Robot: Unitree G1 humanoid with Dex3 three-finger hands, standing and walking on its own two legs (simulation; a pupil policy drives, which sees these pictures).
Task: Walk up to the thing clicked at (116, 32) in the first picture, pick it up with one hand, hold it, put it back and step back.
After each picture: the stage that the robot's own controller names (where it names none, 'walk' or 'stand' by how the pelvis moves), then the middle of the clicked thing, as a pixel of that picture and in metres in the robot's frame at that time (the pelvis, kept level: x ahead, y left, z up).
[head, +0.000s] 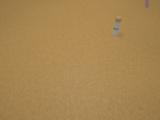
stand; (116, 25) +1.68 -0.47 -0.65
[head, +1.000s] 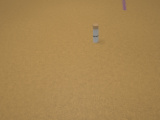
walk; (95, 33) +1.61 -0.05 -0.63
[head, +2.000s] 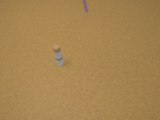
walk; (58, 55) +1.05 +0.27 -0.65
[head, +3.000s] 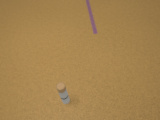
walk; (63, 93) +0.66 +0.24 -0.65
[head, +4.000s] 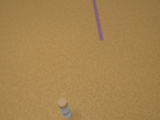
walk; (64, 108) +0.52 +0.21 -0.65
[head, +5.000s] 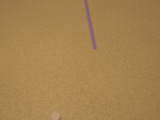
stand; out of the picture +0.44 +0.19 -0.64
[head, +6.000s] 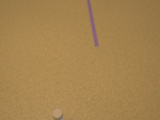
stand; (58, 119) +0.44 +0.17 -0.65
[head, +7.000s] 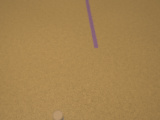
stand; out of the picture +0.43 +0.17 -0.66
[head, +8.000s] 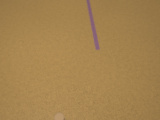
stand; out of the picture +0.43 +0.16 -0.66
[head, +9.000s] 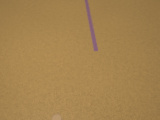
stand; out of the picture +0.42 +0.18 -0.66
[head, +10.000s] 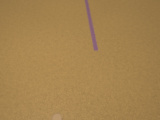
stand; out of the picture +0.43 +0.18 -0.66
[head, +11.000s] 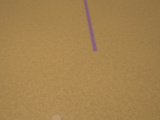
go down; out of the picture +0.42 +0.18 -0.66
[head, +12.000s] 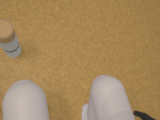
go down; (8, 41) +0.49 +0.24 -0.25
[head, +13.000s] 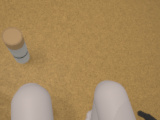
approach; (18, 48) +0.49 +0.24 -0.26
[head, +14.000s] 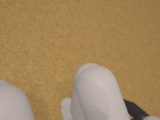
close in; out of the picture +0.47 +0.29 -0.16
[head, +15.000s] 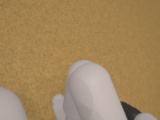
close; out of the picture +0.47 +0.30 -0.16
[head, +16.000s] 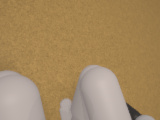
lift; out of the picture +0.37 +0.25 -0.15
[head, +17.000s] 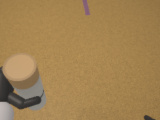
lift; (30, 87) +0.31 +0.16 +0.04
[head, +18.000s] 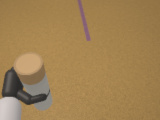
hold; (37, 86) +0.32 +0.15 +0.05
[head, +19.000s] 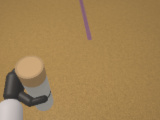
hold; (38, 87) +0.32 +0.15 +0.04
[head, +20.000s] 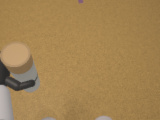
crouch; (25, 72) +0.38 +0.18 -0.02
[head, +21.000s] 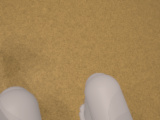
lower; out of the picture +0.50 +0.25 -0.03
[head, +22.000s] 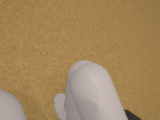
lower; out of the picture +0.46 +0.30 -0.15
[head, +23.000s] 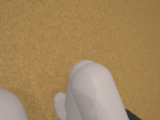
lower; out of the picture +0.45 +0.30 -0.17
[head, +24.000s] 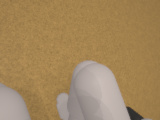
lower; out of the picture +0.44 +0.30 -0.16
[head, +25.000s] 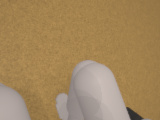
lower; out of the picture +0.43 +0.29 -0.17
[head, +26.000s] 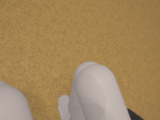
open; out of the picture +0.44 +0.28 -0.17
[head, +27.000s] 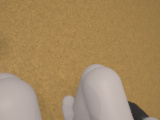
stand; out of the picture +0.44 +0.27 -0.18
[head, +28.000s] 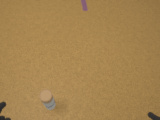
stand; (48, 100) +0.42 +0.18 -0.51
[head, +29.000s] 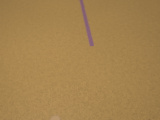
stand; out of the picture +0.41 +0.17 -0.60
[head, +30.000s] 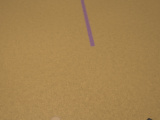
stand; out of the picture +0.40 +0.17 -0.60
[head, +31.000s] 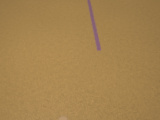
stand; out of the picture +0.42 +0.15 -0.65
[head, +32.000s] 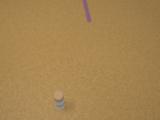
walk; (59, 100) +0.46 +0.13 -0.64
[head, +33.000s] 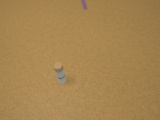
walk; (60, 73) +0.72 +0.20 -0.62
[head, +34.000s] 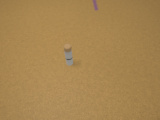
stand; (68, 55) +1.03 +0.17 -0.63
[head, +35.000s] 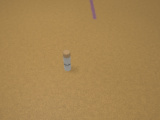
stand; (67, 60) +1.04 +0.15 -0.65
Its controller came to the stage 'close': yes
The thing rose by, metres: 0.68
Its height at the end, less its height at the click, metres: +0.00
